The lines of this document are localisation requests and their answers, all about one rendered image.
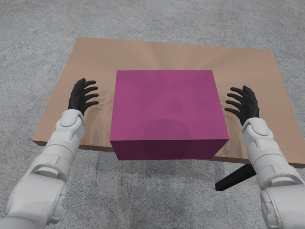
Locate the robot left forearm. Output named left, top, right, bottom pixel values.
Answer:
left=7, top=109, right=85, bottom=215

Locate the left robot upper arm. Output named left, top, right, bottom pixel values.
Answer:
left=0, top=173, right=69, bottom=229

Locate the carton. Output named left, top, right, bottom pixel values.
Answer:
left=110, top=70, right=229, bottom=160

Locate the table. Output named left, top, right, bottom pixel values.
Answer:
left=32, top=37, right=305, bottom=191

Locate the robot right hand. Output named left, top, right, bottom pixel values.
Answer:
left=225, top=85, right=259, bottom=126

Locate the robot left hand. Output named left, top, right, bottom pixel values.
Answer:
left=68, top=78, right=99, bottom=116

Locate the robot right forearm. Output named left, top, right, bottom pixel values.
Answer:
left=241, top=117, right=305, bottom=190

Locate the right robot upper arm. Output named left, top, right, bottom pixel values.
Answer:
left=260, top=184, right=305, bottom=229

